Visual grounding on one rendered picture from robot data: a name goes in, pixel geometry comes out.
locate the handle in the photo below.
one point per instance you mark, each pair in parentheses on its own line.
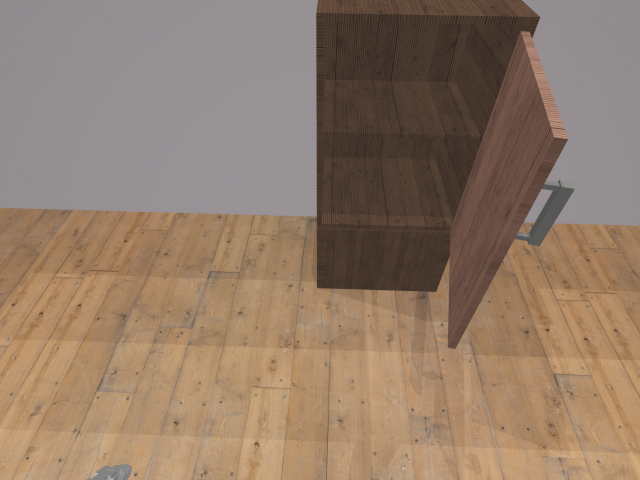
(561,192)

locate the cupboard door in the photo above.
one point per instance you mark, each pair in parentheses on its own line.
(521,144)

